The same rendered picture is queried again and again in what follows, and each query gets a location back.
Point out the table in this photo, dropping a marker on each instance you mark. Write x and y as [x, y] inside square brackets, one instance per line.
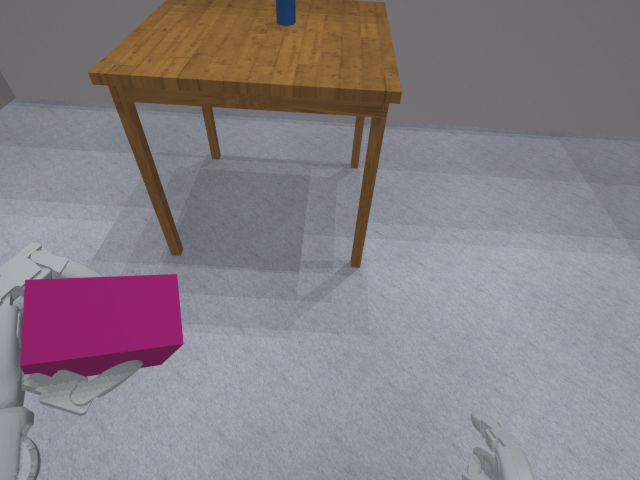
[338, 59]

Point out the sponge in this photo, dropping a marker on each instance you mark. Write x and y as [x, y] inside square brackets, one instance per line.
[89, 325]

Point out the robot left hand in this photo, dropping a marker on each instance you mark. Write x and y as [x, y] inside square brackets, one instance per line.
[65, 390]

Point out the robot right hand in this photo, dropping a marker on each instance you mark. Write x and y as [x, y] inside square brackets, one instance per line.
[509, 463]

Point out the left robot forearm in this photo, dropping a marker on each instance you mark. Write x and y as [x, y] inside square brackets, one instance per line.
[19, 455]

